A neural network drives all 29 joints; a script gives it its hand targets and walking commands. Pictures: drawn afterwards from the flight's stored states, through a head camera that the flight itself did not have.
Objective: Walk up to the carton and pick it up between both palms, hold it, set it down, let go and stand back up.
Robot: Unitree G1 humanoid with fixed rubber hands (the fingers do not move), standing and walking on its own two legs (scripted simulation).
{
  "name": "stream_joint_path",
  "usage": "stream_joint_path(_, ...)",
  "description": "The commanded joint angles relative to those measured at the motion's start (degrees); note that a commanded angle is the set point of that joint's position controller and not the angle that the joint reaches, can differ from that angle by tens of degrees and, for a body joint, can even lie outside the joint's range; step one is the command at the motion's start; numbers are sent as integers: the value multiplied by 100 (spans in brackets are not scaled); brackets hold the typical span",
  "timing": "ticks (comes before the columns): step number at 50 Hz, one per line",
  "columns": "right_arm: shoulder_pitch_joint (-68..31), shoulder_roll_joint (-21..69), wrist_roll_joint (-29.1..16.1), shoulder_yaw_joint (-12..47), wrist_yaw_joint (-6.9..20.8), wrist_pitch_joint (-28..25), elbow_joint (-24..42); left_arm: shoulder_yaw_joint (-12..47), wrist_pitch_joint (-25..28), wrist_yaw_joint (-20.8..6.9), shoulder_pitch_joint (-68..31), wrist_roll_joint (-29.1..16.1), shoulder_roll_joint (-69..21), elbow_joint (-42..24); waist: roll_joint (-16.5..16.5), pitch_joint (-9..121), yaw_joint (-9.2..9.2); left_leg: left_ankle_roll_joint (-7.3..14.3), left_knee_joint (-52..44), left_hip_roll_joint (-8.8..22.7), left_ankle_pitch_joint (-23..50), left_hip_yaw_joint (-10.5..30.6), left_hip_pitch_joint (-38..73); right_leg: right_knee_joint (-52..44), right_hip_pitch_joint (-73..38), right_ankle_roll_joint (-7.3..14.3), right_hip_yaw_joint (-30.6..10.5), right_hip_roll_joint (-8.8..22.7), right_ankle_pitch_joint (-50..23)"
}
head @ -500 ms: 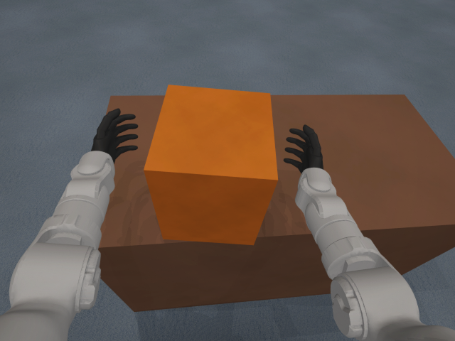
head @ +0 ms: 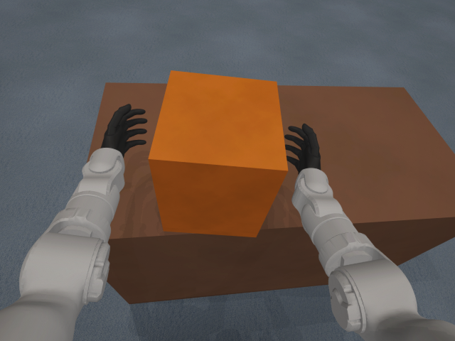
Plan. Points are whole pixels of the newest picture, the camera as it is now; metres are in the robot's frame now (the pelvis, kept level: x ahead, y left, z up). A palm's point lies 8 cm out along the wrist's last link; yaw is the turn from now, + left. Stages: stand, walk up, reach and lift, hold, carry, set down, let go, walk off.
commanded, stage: reach and lift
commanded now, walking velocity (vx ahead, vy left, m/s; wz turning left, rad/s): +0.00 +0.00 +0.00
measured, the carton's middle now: (216, 160) +0.45 +0.02 +0.03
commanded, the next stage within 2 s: none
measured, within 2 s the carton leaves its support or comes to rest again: leaves its support in 1.90 s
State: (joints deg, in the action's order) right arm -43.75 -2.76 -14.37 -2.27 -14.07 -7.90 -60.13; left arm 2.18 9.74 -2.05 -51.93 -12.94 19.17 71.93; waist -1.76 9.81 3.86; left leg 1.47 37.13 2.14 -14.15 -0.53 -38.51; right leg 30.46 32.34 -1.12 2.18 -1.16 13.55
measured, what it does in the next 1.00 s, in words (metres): stands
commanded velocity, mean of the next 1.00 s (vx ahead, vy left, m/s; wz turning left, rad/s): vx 0.00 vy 0.00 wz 0.00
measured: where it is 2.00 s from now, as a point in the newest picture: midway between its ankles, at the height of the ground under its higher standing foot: outside the picture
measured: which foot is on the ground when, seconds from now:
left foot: down 0.00-1.00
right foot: down 0.00-1.00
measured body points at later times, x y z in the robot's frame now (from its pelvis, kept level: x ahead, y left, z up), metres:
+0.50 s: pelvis +0.00 +0.00 +0.01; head +0.07 +0.04 +0.46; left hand +0.45 +0.17 +0.07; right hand +0.41 -0.12 +0.06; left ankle +0.03 +0.10 -0.72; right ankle +0.00 -0.14 -0.72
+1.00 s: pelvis +0.02 -0.01 +0.02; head +0.07 +0.03 +0.47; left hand +0.44 +0.17 +0.07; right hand +0.41 -0.12 +0.06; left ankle +0.03 +0.09 -0.72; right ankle +0.00 -0.14 -0.72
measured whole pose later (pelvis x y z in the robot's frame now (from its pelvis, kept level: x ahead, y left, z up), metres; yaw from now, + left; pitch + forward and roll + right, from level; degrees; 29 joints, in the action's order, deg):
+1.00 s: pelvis +0.02 -0.01 +0.02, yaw +1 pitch +5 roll -2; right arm -36.8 13.3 26.1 -38.1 -9.8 -20.5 -55.7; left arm -29.2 11.3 -4.4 -45.2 22.5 2.3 61.1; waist -4.0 -0.4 -0.1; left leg 0.9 22.6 1.2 -10.4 -1.6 -17.1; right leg 15.8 10.9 -0.6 2.5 -0.3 9.8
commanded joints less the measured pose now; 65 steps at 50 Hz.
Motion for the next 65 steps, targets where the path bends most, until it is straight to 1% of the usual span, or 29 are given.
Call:
stream_joint_path(1,-2484,-682,128,-173,-12,-206,985,-134,189,33,-2816,105,443,-1049,1162,3652,-27,-662,-102,-24,2603,51,3390,-356,-233,193,246,-152,-1169)
stream_joint_path(5,-2520,-433,387,-359,-8,-225,815,-315,206,67,-2779,378,145,-974,1009,3401,-34,-606,-167,0,2523,76,3288,-428,-217,193,236,-120,-1017)
stream_joint_path(8,-2542,-208,725,-611,-9,-332,731,-570,243,100,-2790,728,-80,-997,922,3339,-35,-572,-191,-6,2555,56,3197,-455,-354,167,223,-103,-1088)
stream_joint_path(9,-2540,-121,864,-715,-11,-383,715,-678,244,109,-2793,878,-159,-1035,898,3338,-34,-560,-198,-16,2582,39,3170,-460,-437,150,221,-100,-1144)
stream_joint_path(10,-2845,-73,1070,-1048,61,-446,642,-655,249,144,-3055,916,-428,-1149,1136,3293,11,-677,-269,56,2569,68,3207,-468,-277,167,290,-139,-916)
stream_joint_path(11,-2843,17,1290,-1203,129,-515,679,-775,260,167,-3093,1078,-537,-1217,1141,3336,-56,-711,-289,71,2614,38,3347,-515,-312,173,314,-137,-871)
stream_joint_path(14,-2683,197,1852,-1567,188,-704,612,-1217,253,189,-2944,1614,-577,-1276,944,3425,-106,-685,-346,8,2823,-106,3423,-560,-881,103,266,-116,-1336)
stream_joint_path(15,-2628,383,2014,-1628,221,-744,506,-1351,234,147,-2885,1800,-711,-1219,864,3350,-121,-655,-387,-24,2875,-144,3373,-577,-1086,74,239,-94,-1492)
stream_joint_path(18,-2481,938,2554,-1901,374,-965,452,-1634,334,-7,-2837,2303,-1124,-1198,854,3337,-151,-623,-539,-106,2998,-272,3286,-647,-1614,38,204,-47,-1899)
stream_joint_path(20,-2410,1330,2917,-2014,489,-1097,400,-1766,402,-77,-2748,2618,-1444,-1115,830,3216,-194,-606,-678,-138,2991,-344,3259,-720,-1925,25,197,-35,-2008)
stream_joint_path(21,-2410,1580,3115,-2051,560,-1130,336,-1832,419,-129,-2723,2770,-1618,-1014,765,3038,-206,-571,-765,-156,2889,-378,3187,-765,-2073,7,188,-12,-2024)
stream_joint_path(22,-2439,1948,3335,-2089,641,-1170,331,-1832,448,-200,-2730,2890,-1935,-938,699,2957,-198,-544,-862,-170,2794,-408,3143,-808,-2219,-23,201,4,-2058)
stream_joint_path(24,-2505,3003,3833,-2069,906,-1237,338,-1735,527,-392,-2715,3201,-2953,-785,736,2824,-217,-563,-1006,-152,2772,-427,3283,-922,-2356,1,283,1,-2018)
stream_joint_path(26,-2522,3771,4210,-1978,1184,-1286,338,-1690,555,-571,-2459,3487,-3852,-437,842,2720,-281,-614,-1055,-126,2991,-440,3549,-1049,-2413,96,341,-38,-1995)
stream_joint_path(27,-2500,3956,4306,-1920,1284,-1300,344,-1700,563,-625,-2329,3570,-4121,-343,845,2704,-313,-641,-1056,-102,3149,-431,3667,-1096,-2424,127,358,-62,-1976)
stream_joint_path(28,-2442,4019,4357,-1898,1350,-1297,274,-1765,551,-656,-2221,3658,-4237,-258,863,2559,-355,-665,-1069,-85,3245,-432,3723,-1139,-2434,153,368,-80,-1888)
stream_joint_path(29,-2431,4024,4399,-1907,1378,-1312,297,-1806,544,-674,-2182,3685,-4260,-256,810,2473,-368,-671,-1088,-78,3312,-443,3739,-1176,-2463,143,367,-89,-1829)
stream_joint_path(33,-2302,4151,4526,-1896,1382,-1323,200,-1883,485,-723,-2234,3739,-4330,-521,588,2152,-352,-638,-1228,-78,3334,-513,3751,-1252,-2653,63,384,-103,-1789)
stream_joint_path(39,-2266,4268,4568,-1815,1315,-1446,220,-1795,381,-775,-2085,3752,-4490,-766,624,2105,-332,-658,-1246,-113,3508,-584,3732,-1279,-2882,45,371,-96,-2197)
stream_joint_path(42,-2237,4310,4510,-1717,1284,-1490,251,-1796,328,-817,-1955,3763,-4513,-850,599,2007,-368,-616,-1288,-148,3485,-606,3578,-1252,-3120,22,341,-63,-2449)
stream_joint_path(43,-2212,4287,4513,-1741,1270,-1507,211,-1791,312,-822,-1957,3776,-4506,-897,645,1986,-354,-630,-1306,-149,3480,-603,3566,-1250,-3131,18,344,-55,-2451)
stream_joint_path(45,-2167,4289,4512,-1705,1243,-1540,253,-1815,273,-829,-1839,3816,-4509,-927,616,1951,-379,-610,-1326,-155,3463,-620,3582,-1278,-3178,21,343,-55,-2454)
stream_joint_path(49,-2191,4365,4546,-1681,1200,-1575,353,-1784,231,-866,-1871,3803,-4569,-1056,551,2005,-368,-553,-1405,-182,3215,-656,3434,-1281,-3329,3,325,-22,-2511)
stream_joint_path(53,-2125,4396,4509,-1620,1176,-1600,371,-1830,166,-884,-1775,3870,-4599,-1124,570,1944,-400,-527,-1453,-198,3131,-673,3367,-1286,-3452,2,328,-3,-2577)
stream_joint_path(57,-2076,4436,4536,-1602,1150,-1622,354,-1822,129,-902,-1753,3884,-4649,-1185,517,1893,-378,-492,-1514,-206,3015,-678,3280,-1283,-3541,-15,333,6,-2639)
stream_joint_path(58,-2074,4439,4528,-1613,1144,-1633,354,-1807,115,-903,-1753,3890,-4678,-1215,555,1877,-369,-505,-1513,-200,3051,-676,3314,-1289,-3515,-6,341,2,-2651)
stream_joint_path(61,-2087,4439,4535,-1631,1145,-1648,386,-1788,98,-881,-1753,3912,-4718,-1284,591,1955,-386,-519,-1531,-183,3029,-668,3376,-1340,-3413,24,380,-21,-2444)
stream_joint_path(65,-2123,4394,4522,-1615,1140,-1658,429,-1794,55,-877,-1743,3929,-4727,-1260,569,1896,-401,-495,-1553,-195,2946,-685,3318,-1372,-3446,31,375,-18,-2383)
